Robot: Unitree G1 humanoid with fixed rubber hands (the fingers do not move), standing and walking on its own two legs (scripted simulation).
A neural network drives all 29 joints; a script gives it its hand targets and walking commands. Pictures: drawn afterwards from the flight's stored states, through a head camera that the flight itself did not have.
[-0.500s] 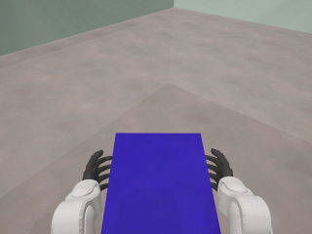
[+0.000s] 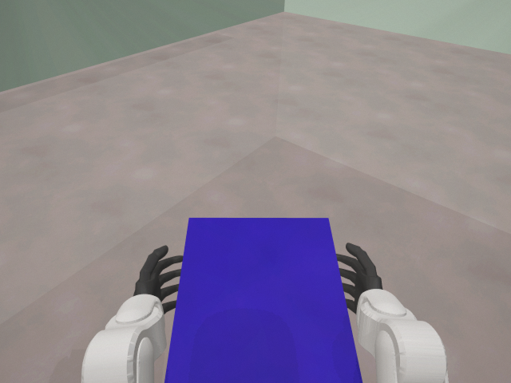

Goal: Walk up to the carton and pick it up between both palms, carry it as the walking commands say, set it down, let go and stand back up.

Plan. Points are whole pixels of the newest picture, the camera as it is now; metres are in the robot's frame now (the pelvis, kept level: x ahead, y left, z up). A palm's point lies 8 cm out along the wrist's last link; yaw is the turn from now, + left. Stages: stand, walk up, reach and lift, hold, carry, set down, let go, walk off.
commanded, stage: carry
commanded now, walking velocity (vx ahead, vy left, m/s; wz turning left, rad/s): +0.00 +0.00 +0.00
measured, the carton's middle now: (258, 322) +0.25 +0.00 +0.02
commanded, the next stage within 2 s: none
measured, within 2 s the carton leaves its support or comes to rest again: neither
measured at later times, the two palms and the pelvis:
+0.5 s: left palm (152, 305) +0.24 +0.14 +0.10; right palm (370, 299) +0.23 -0.15 +0.10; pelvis +0.00 +0.00 +0.00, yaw +0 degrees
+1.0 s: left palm (186, 331) +0.21 +0.10 +0.07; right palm (404, 317) +0.21 -0.20 +0.08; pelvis -0.02 -0.05 -0.02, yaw +1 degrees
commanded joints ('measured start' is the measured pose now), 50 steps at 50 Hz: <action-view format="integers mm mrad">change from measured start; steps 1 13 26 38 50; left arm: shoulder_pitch -376 -381 -355 -341 -347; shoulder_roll -743 -744 -783 -816 -820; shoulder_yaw -541 -539 -608 -609 -652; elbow -91 -82 -147 -172 -232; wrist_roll -232 -229 -283 -291 -303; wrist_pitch -15 -21 23 14 17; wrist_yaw -88 -90 -100 -120 -120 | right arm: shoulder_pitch -395 -400 -358 -374 -324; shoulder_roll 718 719 758 807 811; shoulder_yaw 560 557 593 650 645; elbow -132 -123 -174 -229 -232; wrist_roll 255 252 272 296 298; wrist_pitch -31 -37 1 -1 -1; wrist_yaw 103 106 110 129 139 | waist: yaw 0 0 5 5 -1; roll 8 9 75 -65 9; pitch -160 -161 -129 -151 -145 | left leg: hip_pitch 11 13 47 -81 82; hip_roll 127 128 253 146 160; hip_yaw -118 -117 -194 -26 -14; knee -85 -82 -61 178 64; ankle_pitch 136 141 258 -57 -3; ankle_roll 15 15 36 -47 -19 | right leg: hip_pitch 116 118 0 61 -106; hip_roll -140 -139 -94 -210 -153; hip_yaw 138 137 82 211 111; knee -56 -54 81 -23 -14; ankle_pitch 202 207 135 229 66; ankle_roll -23 -24 11 -52 13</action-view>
